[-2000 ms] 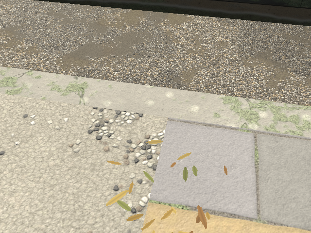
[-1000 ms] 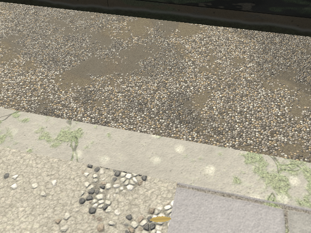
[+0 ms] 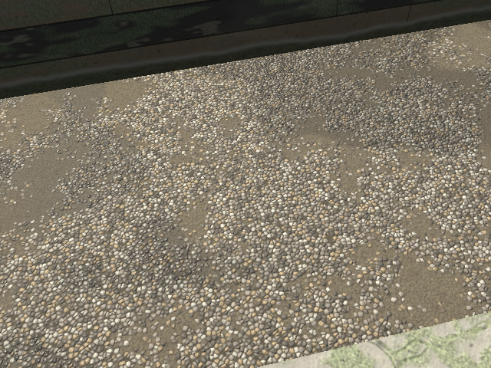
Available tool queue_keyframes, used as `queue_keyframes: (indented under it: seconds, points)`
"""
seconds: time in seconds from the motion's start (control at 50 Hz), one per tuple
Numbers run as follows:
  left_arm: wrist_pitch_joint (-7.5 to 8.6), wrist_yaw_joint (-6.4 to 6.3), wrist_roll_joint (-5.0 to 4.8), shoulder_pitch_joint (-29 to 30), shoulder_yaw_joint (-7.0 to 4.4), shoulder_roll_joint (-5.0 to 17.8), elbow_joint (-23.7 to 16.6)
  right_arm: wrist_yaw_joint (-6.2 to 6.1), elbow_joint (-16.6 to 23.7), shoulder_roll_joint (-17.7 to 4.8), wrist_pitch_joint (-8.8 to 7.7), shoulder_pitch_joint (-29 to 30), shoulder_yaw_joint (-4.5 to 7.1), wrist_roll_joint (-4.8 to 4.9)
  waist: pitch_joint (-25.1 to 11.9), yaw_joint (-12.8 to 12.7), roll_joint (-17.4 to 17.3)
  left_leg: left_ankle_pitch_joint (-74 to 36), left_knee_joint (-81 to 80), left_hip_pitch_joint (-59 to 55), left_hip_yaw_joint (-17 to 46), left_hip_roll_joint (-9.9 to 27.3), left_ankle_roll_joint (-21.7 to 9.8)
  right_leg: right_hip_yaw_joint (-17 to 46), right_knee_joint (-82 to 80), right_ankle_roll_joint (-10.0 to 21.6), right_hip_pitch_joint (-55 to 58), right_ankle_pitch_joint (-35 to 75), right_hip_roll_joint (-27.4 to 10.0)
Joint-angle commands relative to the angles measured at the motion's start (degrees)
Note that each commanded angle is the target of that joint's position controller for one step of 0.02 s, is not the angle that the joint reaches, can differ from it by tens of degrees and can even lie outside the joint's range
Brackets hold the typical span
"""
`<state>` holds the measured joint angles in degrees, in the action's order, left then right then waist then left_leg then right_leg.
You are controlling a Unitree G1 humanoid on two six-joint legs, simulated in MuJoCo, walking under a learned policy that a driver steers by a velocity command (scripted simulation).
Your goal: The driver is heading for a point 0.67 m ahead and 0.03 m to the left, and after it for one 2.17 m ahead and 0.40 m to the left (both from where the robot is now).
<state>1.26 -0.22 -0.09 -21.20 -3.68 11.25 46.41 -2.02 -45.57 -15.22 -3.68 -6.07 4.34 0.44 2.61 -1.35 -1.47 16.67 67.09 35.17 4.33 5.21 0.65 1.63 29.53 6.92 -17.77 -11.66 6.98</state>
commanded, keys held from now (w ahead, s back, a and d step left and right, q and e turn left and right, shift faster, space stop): w+e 0.06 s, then w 0.84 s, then no key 0.10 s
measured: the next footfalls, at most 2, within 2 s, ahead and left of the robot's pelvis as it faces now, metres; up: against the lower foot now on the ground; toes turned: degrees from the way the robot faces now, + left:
left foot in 0.30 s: +0.29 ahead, +0.11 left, +0.00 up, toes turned -9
right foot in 0.80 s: +0.29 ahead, -0.11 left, +0.00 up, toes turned -6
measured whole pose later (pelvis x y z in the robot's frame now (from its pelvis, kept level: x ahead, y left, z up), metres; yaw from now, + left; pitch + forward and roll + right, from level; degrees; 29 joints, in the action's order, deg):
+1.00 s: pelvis +0.24 -0.01 -0.01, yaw -8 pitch -2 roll +1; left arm -3.6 -1.4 -0.2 -5.8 2.7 10.4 35.2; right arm 0.9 -35.9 -12.0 3.4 -10.5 -1.4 -1.1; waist -1.2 0.2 -0.6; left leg 19.1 35.0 14.1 1.0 -0.8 0.1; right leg 1.2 35.8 2.7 -17.5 -16.5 2.8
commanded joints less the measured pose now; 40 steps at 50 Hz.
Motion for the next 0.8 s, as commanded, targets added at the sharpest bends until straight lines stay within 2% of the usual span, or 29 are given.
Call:
queue_keyframes:
  seconds: [0.02, 0.06, 0.08, 0.1, 0.12, 0.16, 0.2, 0.22, 0.24, 0.26, 0.28, 0.3, 0.32, 0.34, 0.36, 0.38, 0.4, 0.42, 0.44, 0.5, 0.52, 0.58, 0.66, 0.7, 0.72, 0.74, 0.76, 0.78, 0.8]
  points:
    - [1.21, -1.79, 0.0, -3.2, -2.01, 7.7, -3.6, -0.3, 3.8, -3.3, 0.59, -0.9, 0.82, -0.86, -2.4, 1.8, 3.6, -8.5, -9.2, 6.0, 0.5, 0.1, 0.9, 20.3, -10.6, 9.5, 3.3, 4.0, -13.5]
    - [1.04, -2.09, -0.18, -5.2, -1.86, 6.9, -3.3, 0.02, 5.1, -2.1, 0.58, 2.6, 0.2, -1.64, -2.4, 0.3, 5.5, -15.4, -16.4, 6.3, 0.4, -0.6, 0.3, 19.9, -9.2, 7.9, 4.0, 2.8, -12.5]
    - [0.68, -1.31, 0.25, -6.0, -2.84, 10.7, -4.7, 0.73, 4.4, -1.1, 3.35, -0.3, -0.9, -5.32, -4.6, -0.1, 8.9, -13.3, -15.9, 3.9, -5.0, -1.6, 1.0, 17.1, -9.4, 7.5, 4.7, 10.3, -10.9]
    - [0.45, -0.96, 0.42, -6.3, -2.3, 8.7, -5.0, 0.62, 4.8, -1.0, 4.09, 1.4, -0.9, -4.83, -4.1, -1.0, 8.3, -14.3, -17.1, 1.8, -5.0, -1.7, 1.0, 16.1, -8.5, 7.1, 3.2, 12.8, -10.0]
    - [-0.14, -1.13, -0.1, -7.3, -1.75, 7.9, -5.4, 1.13, 6.2, -1.0, 4.26, 4.2, -1.19, -4.14, -3.6, -2.0, 7.5, -14.0, -17.5, 0.3, -5.9, -3.0, 1.0, 17.0, -8.9, 6.2, 2.4, 15.7, -10.0]
    - [-1.34, -1.25, 0.66, -7.6, -1.45, 8.1, -6.1, 1.64, 6.9, -1.1, 3.81, 4.8, -1.51, -2.66, -2.5, -2.3, 7.7, -12.6, -19.7, -0.2, -5.6, -3.3, 0.4, 16.9, -7.0, 6.0, 4.4, 19.5, -11.0]
    - [-2.24, -1.59, 1.19, -8.1, -1.54, 9.2, -6.8, 2.06, 7.9, -1.6, 2.83, 5.0, -1.69, -2.05, -1.7, -2.8, 8.0, -8.4, -21.5, -0.3, -5.3, -3.6, -0.5, 18.2, -5.5, 6.6, 6.9, 21.0, -12.7]
    - [-2.34, -1.69, 1.07, -7.8, -1.66, 9.6, -6.7, 2.4, 7.3, -1.5, 2.84, 2.6, -1.89, -2.15, -2.3, -2.6, 8.7, -6.1, -21.0, -6.6, -7.2, -5.9, -0.9, 16.1, -4.4, 5.8, 3.7, 22.7, -11.0]
    - [-2.26, -2.1, 1.2, -7.2, -1.63, 9.8, -6.5, 2.21, 6.6, -1.6, 2.69, -0.7, -1.64, -2.32, -1.5, -1.3, 9.8, -2.4, -23.1, -10.2, -6.4, -6.3, -1.3, 16.9, -3.4, 4.9, 3.2, 23.1, -11.5]
    - [-2.29, -2.62, 1.28, -5.2, -1.68, 10.1, -7.3, 1.85, 6.2, -3.0, 1.87, -4.4, -1.03, -1.76, -1.7, 0.7, 9.2, 0.1, -29.3, -12.9, -3.4, -5.4, -2.4, 19.5, -1.6, 4.0, 4.5, 20.5, -12.8]
    - [-2.23, -2.87, 0.68, -1.1, -1.69, 10.7, -8.2, 1.79, 5.2, -2.8, 1.12, -11.2, -0.88, -1.16, -3.0, 5.7, 5.9, -7.1, -39.4, -21.5, -1.1, -4.7, -3.4, 18.4, 5.4, 1.9, 2.8, 18.5, -11.3]
    - [-2.03, -2.46, -0.78, 0.0, -0.86, 7.7, -9.5, 1.77, 4.2, -6.0, 0.72, -19.1, -0.18, -2.12, -8.8, 8.6, -2.7, -6.5, -42.3, -32.8, 9.6, 3.1, -5.2, 13.8, 21.5, -0.9, -2.0, 10.9, -7.0]
    - [-1.9, -2.09, -1.56, -5.9, -0.61, 5.8, -9.8, 1.93, 4.1, -11.0, 1.4, -21.4, 0.73, -1.11, -12.0, 4.9, -13.3, -3.6, -46.1, -42.5, 30.0, 14.3, -9.3, 6.8, 35.9, -3.1, -15.9, -20.0, 3.0]
    - [-2.19, -2.68, -0.52, -7.3, -1.68, 10.4, -8.6, 2.51, 4.1, -10.7, 2.64, -20.6, 1.21, 1.12, -9.3, 4.6, -13.5, -0.1, -47.9, -39.5, 41.4, 16.7, -11.1, 10.4, 41.6, -3.6, -24.3, -20.2, 2.8]
    - [-1.99, -2.73, 0.32, -4.5, -1.65, 10.8, -7.8, 2.63, 5.8, -5.8, 3.18, -15.2, -0.1, 0.59, -2.7, 3.3, -7.8, -6.5, -46.3, -30.9, 31.6, 13.8, -10.0, 12.3, 44.4, -4.8, -23.3, -14.9, 1.7]
    - [-1.96, -2.51, 0.44, -2.2, -1.36, 9.8, -7.6, 2.74, 6.9, -3.0, 3.09, -11.7, -1.05, -0.43, -2.1, 1.9, -5.1, -9.6, -46.1, -25.3, 25.0, 11.0, -9.3, 11.3, 44.6, -5.7, -20.2, -12.7, 0.8]
    - [-2.33, -2.47, 0.5, -1.3, -1.16, 9.1, -7.7, 2.74, 7.6, -1.8, 2.78, -9.6, -1.69, -0.99, -2.5, 0.5, -5.0, -12.6, -47.0, -22.0, 19.9, 8.8, -7.9, 10.9, 42.4, -6.7, -17.7, -10.9, -0.6]
    - [-2.81, -2.38, 0.65, 1.3, -0.62, 7.6, -8.5, 2.63, 7.8, -1.5, 2.05, -8.7, -2.43, -0.75, -3.3, 0.5, -6.9, -18.5, -46.6, -19.2, 16.2, 7.2, -7.0, 11.1, 42.3, -7.8, -15.8, -8.5, -0.8]
    - [-3.44, -2.49, 0.83, 1.0, -0.53, 7.3, -8.3, 2.9, 7.9, -1.5, 1.5, -8.6, -2.68, -0.56, -4.9, -0.4, -6.8, -23.2, -46.6, -18.5, 14.1, 6.5, -6.9, 11.2, 41.9, -8.5, -14.2, -7.5, -0.8]
    - [-4.62, -2.96, 0.83, 2.2, -0.56, 7.7, -8.1, 3.4, 7.7, -3.5, 0.83, -11.0, -2.8, 0.39, -6.8, -0.9, -4.3, -25.6, -46.8, -19.8, 11.6, 6.4, -7.7, 11.2, 40.8, -9.8, -14.9, -5.4, -0.7]
    - [-4.99, -3.36, 0.51, 6.9, -0.23, 7.5, -9.5, 2.88, 9.1, -3.7, 1.26, -8.9, -3.1, 0.72, -5.4, 0.3, -3.7, -28.9, -47.8, -19.7, 8.9, 5.8, -7.5, 12.1, 37.5, -10.1, -15.7, -3.1, -1.0]
    - [-5.57, -3.62, 0.24, 10.0, 0.51, 6.6, -10.3, 2.65, 9.2, -4.4, 2.19, -11.2, -3.45, 0.55, -6.7, 1.2, -3.5, -28.7, -47.7, -23.3, 7.5, 5.8, -8.3, 11.6, 30.8, -10.9, -16.0, -0.6, -2.2]
    - [-5.82, -3.21, -0.23, 17.0, 2.48, 4.6, -13.2, 3.22, 10.3, -4.2, 3.81, -9.8, -3.64, -0.32, -5.7, 2.7, -4.9, -16.0, -49.4, -22.0, 5.1, 4.1, -8.2, 6.0, 12.8, -10.8, -10.0, 1.2, -6.2]
    - [-5.57, -2.24, 0.04, 19.4, 3.01, 4.9, -13.8, 3.32, 11.5, -4.7, 4.68, -8.1, -3.73, -0.78, -6.1, 3.6, -7.1, -6.1, -50.9, -20.3, 7.2, 3.6, -9.0, 2.3, 10.4, -10.2, -5.2, -2.4, -6.3]
    - [-5.55, -2.3, 0.56, 20.8, 3.46, 4.2, -14.8, 2.85, 11.0, -4.8, 5.09, -8.5, -3.54, -0.3, -5.8, 3.5, -7.0, -5.7, -50.4, -21.9, 8.1, 4.5, -10.3, 0.5, 8.5, -9.0, -5.8, -3.1, -7.2]
    - [-5.49, -2.37, 0.58, 20.8, 4.12, 3.6, -15.2, 2.78, 11.2, -4.2, 5.86, -8.6, -3.53, -0.82, -6.1, 3.7, -6.2, -4.3, -49.5, -22.7, 8.7, 4.2, -10.6, -0.5, 5.2, -8.3, -3.9, -4.5, -7.6]
    - [-5.19, -2.39, 0.91, 19.2, 4.53, 2.9, -14.9, 2.61, 11.7, -4.0, 6.58, -7.5, -3.55, -0.72, -6.2, 2.4, -4.9, -1.8, -48.0, -21.8, 8.7, 3.5, -10.1, -1.9, 1.3, -7.5, -0.3, -2.7, -7.4]
    - [-4.93, -2.36, 1.82, 17.5, 4.76, 2.9, -14.2, 2.35, 12.2, -3.8, 7.09, -6.6, -3.61, -0.51, -6.4, 1.8, -3.8, -0.3, -46.5, -20.1, 8.9, 2.7, -9.1, -2.5, 0.3, -6.6, 3.6, -2.7, -6.8]
    - [-4.64, -2.44, 2.78, 15.8, 5.14, 2.6, -14.3, 2.03, 12.7, -2.7, 7.39, -5.3, -3.76, -0.42, -5.9, 1.2, -1.8, -0.7, -43.2, -17.0, 8.0, 1.9, -8.4, -0.2, 0.7, -5.5, 7.0, 0.4, -7.9]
